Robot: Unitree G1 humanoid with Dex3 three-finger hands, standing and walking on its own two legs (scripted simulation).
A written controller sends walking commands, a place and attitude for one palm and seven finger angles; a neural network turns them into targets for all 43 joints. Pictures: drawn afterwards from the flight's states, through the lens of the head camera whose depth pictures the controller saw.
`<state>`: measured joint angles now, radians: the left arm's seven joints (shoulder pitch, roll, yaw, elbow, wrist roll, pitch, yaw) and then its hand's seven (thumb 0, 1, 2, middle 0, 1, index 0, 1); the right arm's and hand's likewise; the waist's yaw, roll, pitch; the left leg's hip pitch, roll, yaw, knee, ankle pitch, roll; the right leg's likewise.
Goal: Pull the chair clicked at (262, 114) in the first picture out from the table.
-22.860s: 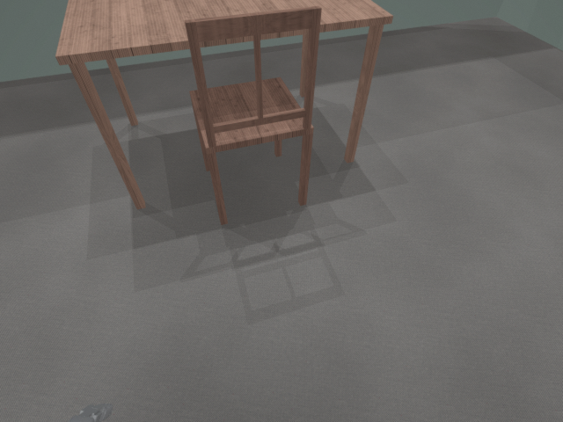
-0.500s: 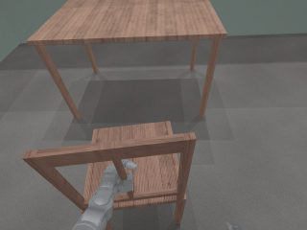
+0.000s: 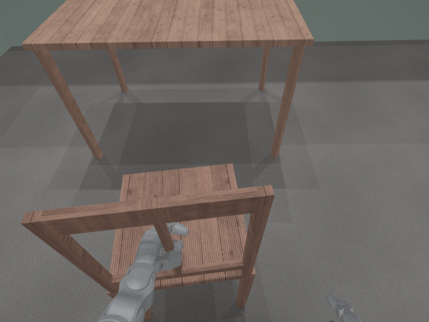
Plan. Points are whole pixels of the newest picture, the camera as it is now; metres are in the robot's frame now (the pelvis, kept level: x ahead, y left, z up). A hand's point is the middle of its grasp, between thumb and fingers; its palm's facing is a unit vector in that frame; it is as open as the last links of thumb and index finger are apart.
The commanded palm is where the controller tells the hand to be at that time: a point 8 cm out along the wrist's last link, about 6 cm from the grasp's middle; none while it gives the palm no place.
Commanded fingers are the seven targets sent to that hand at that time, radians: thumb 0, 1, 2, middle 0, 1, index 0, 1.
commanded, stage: open the thumb and straighten the fingers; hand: left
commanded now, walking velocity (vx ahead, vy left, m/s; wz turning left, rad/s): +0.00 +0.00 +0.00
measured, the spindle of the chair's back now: (170, 249) +0.28 +0.11 -0.09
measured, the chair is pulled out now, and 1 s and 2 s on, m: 0.64 0.64 0.64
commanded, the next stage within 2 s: draw the fingers out of the gap in 0.70 s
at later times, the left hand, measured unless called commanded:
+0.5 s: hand (171, 252) +0.27 +0.10 -0.06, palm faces -0.10 -0.99 -0.12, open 14.9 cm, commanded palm +0.25 +0.16 -0.04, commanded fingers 0.00 -0.55 0.20 -0.05 -0.14 -0.05 -0.14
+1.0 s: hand (164, 272) +0.23 +0.11 -0.06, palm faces -0.09 -0.99 -0.12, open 17.5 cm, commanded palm +0.21 +0.16 -0.04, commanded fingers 0.00 -0.55 0.20 0.00 0.00 0.00 0.00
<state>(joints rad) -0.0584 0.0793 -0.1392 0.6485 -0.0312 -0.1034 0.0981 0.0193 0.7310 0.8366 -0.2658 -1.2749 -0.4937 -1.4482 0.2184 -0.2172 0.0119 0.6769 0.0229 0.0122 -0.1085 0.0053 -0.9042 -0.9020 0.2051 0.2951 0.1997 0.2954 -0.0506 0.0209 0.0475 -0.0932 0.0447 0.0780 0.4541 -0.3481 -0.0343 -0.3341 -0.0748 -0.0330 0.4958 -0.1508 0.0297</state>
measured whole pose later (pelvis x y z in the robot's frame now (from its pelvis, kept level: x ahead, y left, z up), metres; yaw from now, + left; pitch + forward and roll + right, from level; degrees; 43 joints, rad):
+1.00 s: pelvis +0.02 +0.00 -0.04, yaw +4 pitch +11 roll +0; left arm 0.31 0.13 -0.16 0.00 -0.01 0.15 0.02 -0.01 -0.54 0.20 0.00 -0.01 -0.01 -0.01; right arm 0.25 -0.24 0.01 0.51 0.03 -0.12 -0.06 0.01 -0.90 -0.90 0.21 0.30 0.20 0.30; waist -0.04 0.04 -0.11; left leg -0.49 0.04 0.01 0.84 -0.54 -0.03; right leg -0.69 -0.12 -0.07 0.84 -0.33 0.04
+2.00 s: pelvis +0.00 +0.01 -0.08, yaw +5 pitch +14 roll -1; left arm 0.75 0.17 -0.11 -0.48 -0.10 -0.31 -0.08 -0.02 -0.54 0.20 0.00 0.00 0.00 0.00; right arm 0.21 -0.19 -0.03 0.46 0.05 -0.13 -0.03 0.01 -0.90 -0.90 0.21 0.30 0.20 0.30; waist 0.01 0.04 -0.15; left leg -0.73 0.03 -0.03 1.16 -0.67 -0.02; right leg -0.91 -0.13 -0.08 1.10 -0.42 0.04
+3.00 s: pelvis +0.02 +0.00 +0.00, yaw +4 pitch -3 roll -1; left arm 0.49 0.34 0.37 -0.41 -0.06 -0.07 0.17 0.01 0.77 0.84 -0.19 -0.28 -0.19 -0.28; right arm 0.19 -0.24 -0.01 0.66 0.03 -0.15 -0.09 0.01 -0.90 -0.90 0.21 0.30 0.20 0.30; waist 0.05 0.11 0.02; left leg -0.02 0.06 0.00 0.44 -0.37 -0.04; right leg -0.21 -0.08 -0.12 0.45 -0.19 0.03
